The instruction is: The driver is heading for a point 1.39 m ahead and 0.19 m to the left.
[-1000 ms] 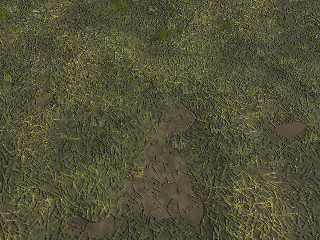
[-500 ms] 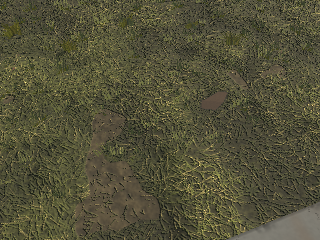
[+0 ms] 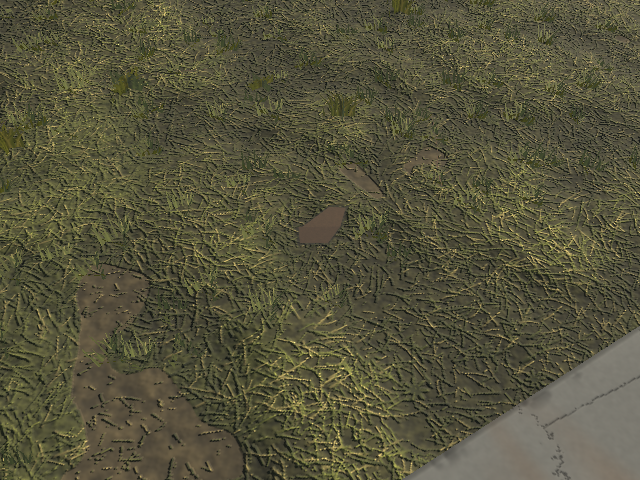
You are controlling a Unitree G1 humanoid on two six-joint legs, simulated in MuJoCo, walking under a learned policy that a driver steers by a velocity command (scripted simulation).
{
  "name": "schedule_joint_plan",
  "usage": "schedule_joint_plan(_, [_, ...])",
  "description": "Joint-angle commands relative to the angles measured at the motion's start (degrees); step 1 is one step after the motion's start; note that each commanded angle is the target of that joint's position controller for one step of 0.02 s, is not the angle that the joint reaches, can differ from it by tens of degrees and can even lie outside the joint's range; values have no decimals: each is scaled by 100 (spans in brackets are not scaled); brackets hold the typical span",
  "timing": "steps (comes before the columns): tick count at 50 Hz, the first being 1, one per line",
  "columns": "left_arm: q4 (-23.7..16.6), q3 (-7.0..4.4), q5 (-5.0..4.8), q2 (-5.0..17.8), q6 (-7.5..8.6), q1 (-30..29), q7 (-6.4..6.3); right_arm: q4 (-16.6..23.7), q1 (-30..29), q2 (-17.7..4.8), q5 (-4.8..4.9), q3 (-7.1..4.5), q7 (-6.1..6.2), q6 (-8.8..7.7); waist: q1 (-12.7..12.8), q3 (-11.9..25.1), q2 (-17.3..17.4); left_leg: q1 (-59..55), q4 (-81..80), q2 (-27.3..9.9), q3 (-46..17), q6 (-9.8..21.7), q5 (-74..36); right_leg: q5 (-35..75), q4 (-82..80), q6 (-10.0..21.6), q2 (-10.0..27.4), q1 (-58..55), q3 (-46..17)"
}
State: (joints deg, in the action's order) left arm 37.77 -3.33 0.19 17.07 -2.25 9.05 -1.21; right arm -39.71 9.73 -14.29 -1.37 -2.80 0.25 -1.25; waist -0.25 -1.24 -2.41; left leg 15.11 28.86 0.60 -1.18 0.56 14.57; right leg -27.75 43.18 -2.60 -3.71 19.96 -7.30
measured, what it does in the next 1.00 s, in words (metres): walks ahead: right foot, then right foot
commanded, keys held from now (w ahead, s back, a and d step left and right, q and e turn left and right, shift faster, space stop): no key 0.34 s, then w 0.66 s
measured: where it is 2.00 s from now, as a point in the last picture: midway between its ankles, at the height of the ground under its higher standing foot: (334, 344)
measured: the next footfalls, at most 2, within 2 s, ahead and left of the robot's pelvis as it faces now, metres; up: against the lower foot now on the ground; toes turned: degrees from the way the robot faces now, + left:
right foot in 0.14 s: +0.02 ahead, -0.15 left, +0.00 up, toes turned +3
right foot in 1.00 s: +0.39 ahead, -0.15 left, +0.00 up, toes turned -1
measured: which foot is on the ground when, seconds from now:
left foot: down 0.00-1.00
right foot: up 0.00-0.12, down 0.14-0.56, up 0.58-0.98, down 1.00-1.00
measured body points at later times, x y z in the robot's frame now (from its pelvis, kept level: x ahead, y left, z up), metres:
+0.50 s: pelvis +0.01 -0.02 -0.01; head +0.01 -0.01 +0.44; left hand +0.11 +0.24 -0.13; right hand +0.12 -0.29 -0.12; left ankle +0.01 +0.10 -0.73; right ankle -0.02 -0.15 -0.74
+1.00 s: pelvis +0.22 -0.04 -0.02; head +0.25 -0.04 +0.43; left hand +0.48 +0.17 -0.08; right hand +0.15 -0.32 -0.14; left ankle +0.02 +0.10 -0.73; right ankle +0.35 -0.15 -0.74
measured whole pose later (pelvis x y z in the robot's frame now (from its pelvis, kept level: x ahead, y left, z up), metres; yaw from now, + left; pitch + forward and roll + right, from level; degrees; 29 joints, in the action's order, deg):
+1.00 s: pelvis +0.22 -0.04 -0.02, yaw +0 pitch +2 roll +0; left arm 36.8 -1.7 -1.3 14.4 5.1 -0.3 2.8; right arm -49.9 28.7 -16.1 1.1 -2.9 0.7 -2.6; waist -5.4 -1.8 -0.5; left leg -7.2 18.7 -1.4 0.1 -0.9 26.5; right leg -3.4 29.4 4.3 0.1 28.4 1.7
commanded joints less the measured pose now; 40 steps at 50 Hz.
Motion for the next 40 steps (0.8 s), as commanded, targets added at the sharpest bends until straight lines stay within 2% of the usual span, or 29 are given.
schedule_joint_plan(1, [-274,-211,-27,526,13,65,-14,405,-425,-930,84,-198,47,-77,132,351,1076,-545,-879,-1469,-1470,1069,-2038,-226,448,-249,396,279,54])
schedule_joint_plan(3, [-176,-116,-49,237,32,92,17,378,-420,-843,89,-175,24,-3,77,423,1141,-563,-712,-1178,-1069,953,-2328,195,-398,-262,399,-133,335])
schedule_joint_plan(5, [-28,-105,-51,184,52,248,42,322,-348,-758,134,-132,3,62,146,531,1181,-582,-518,-981,-845,828,-2285,1345,-1723,-195,299,-760,581])
schedule_joint_plan(6, [-9,-112,-12,271,52,221,56,268,-153,-714,145,-116,-12,50,94,553,1114,-513,-502,-908,-820,661,-2044,1948,-2138,-112,329,-1095,502])
schedule_joint_plan(7, [-82,-143,40,504,51,168,44,236,8,-666,101,-88,-41,-2,4,628,827,-319,-449,-830,-782,394,-1524,2596,-2093,23,615,-1425,155])
schedule_joint_plan(8, [-118,-200,43,817,37,128,14,247,169,-689,12,-81,-97,-70,-232,630,233,-112,-335,-553,-516,178,-982,3175,-1754,248,890,-1509,-82])
schedule_joint_plan(9, [-3,-197,38,691,39,117,49,227,111,-577,-6,-48,-102,-92,-216,634,-249,-374,-340,-297,-156,-41,-440,2210,-1714,459,820,-1028,-61])
schedule_joint_plan(10, [-35,-144,50,472,62,69,83,224,-156,-682,-8,-55,-94,-86,-64,421,-105,-429,-197,-268,-93,-152,-354,1772,-1859,486,758,-758,-94])
schedule_joint_plan(11, [17,-106,87,383,90,63,77,235,-253,-635,11,-54,-77,-69,-63,338,-57,-427,-168,-279,-83,-143,-421,1628,-1937,437,759,-633,-107])
schedule_joint_plan(13, [73,-97,80,425,163,102,62,216,-216,-605,42,-46,-35,-5,-60,157,-77,-364,-139,-290,-105,-103,-625,1723,-1930,363,704,-548,-70])
schedule_joint_plan(17, [184,-47,62,355,219,238,11,89,-92,-568,60,-47,22,16,-55,92,-44,-378,-137,-289,-105,-138,-621,1667,-1911,338,663,-498,-50])
schedule_joint_plan(18, [236,-44,56,354,211,338,-9,29,-16,-541,59,-41,37,26,-38,184,-62,-377,-85,-197,1,-149,-171,1130,-1965,374,623,-544,-30])
schedule_joint_plan(19, [270,-70,31,438,189,422,-28,-9,0,-541,83,-47,53,35,6,105,-133,-200,99,-38,170,-142,488,261,-2047,482,603,-507,-86])
schedule_joint_plan(20, [279,-114,5,574,171,522,-40,-21,2,-539,121,-56,66,25,72,-78,-291,127,369,108,333,-123,1085,-737,-2232,659,713,-416,-326])
schedule_joint_plan(22, [296,-153,-18,759,204,774,-35,46,-98,-467,210,-57,67,-86,209,-476,-724,747,1082,183,498,-68,1288,-2027,-2847,1123,1350,-291,-1332])
schedule_joint_plan(24, [335,-160,-90,788,295,783,-40,78,-81,-482,293,-84,18,-253,164,-751,-901,961,1396,-23,280,156,1184,-2066,-3079,1415,1781,-145,-1938])
schedule_joint_plan(25, [325,-137,-119,719,324,665,-35,35,64,-450,310,-88,-24,-331,43,-736,-911,784,1150,-84,251,284,1196,-1825,-3003,1391,1776,-116,-1843])
schedule_joint_plan(26, [278,-108,-154,634,327,426,-16,-91,366,-415,318,-89,-68,-396,-156,-688,-841,198,542,-60,293,405,1075,-1511,-2832,1248,1596,109,-1504])
schedule_joint_plan(27, [209,-66,-154,484,332,189,-3,-322,845,-482,295,-136,-95,-437,-379,-527,-636,-649,83,-29,213,455,649,-1032,-2442,1029,1285,465,-1059])
schedule_joint_plan(28, [69,21,-114,169,378,-49,-3,-500,1387,-816,242,-234,-95,-472,-552,-356,67,-1237,-461,-547,-703,620,951,-301,-1333,684,792,917,-335])
schedule_joint_plan(29, [-185,43,-131,3,484,-215,-34,-611,1917,-1424,211,-390,-146,-504,-603,-213,1612,-1831,-1502,-1607,-2880,1237,1924,60,501,266,51,1791,623])
schedule_joint_plan(30, [-303,-61,-217,387,593,-293,-62,-559,1960,-1381,134,-350,-183,-532,-633,-324,1811,-1942,-2009,-2305,-4246,1769,1945,-653,1650,272,116,2575,231])
schedule_joint_plan(31, [-205,-115,-275,498,671,-102,-18,-484,1653,-1072,139,-250,-146,-546,-400,-508,1246,-1986,-1841,-2263,-3823,1705,1715,-298,2238,398,444,2909,44])
schedule_joint_plan(32, [-79,-95,-253,416,723,38,38,-422,1526,-922,147,-214,-114,-536,-334,-434,928,-2078,-1780,-1975,-3162,1504,1485,225,2319,511,614,2991,132])
schedule_joint_plan(33, [-48,-97,-204,345,758,6,77,-415,1431,-924,153,-202,-98,-510,-294,-422,734,-2110,-1820,-1822,-2699,1336,1093,677,2168,571,766,3072,218])
schedule_joint_plan(34, [-28,-119,-136,331,758,-104,113,-411,1393,-768,140,-141,-89,-477,-303,-374,616,-2077,-1901,-1578,-2196,1138,499,1042,1958,595,890,2924,275])
schedule_joint_plan(35, [-53,-97,-141,232,755,-133,174,-440,1445,-731,132,-114,-81,-443,-280,-328,831,-1939,-1975,-1482,-1852,1097,-35,1293,1693,541,910,2700,390])
schedule_joint_plan(37, [-105,-52,-111,104,737,-331,257,-501,1594,-667,177,-89,-50,-387,-351,-299,784,-1880,-2056,-1282,-1230,1086,-953,1629,1051,376,843,2498,640])
schedule_joint_plan(40, [-286,62,-120,-127,761,-882,333,-539,1656,-907,189,-130,35,-311,-474,-359,730,-1500,-2110,-1125,-665,1024,-1346,2327,-213,208,689,1953,842])
Over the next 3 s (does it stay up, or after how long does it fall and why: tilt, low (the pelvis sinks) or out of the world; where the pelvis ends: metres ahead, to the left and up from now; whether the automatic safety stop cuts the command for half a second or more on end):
stays up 1.31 0.05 0.01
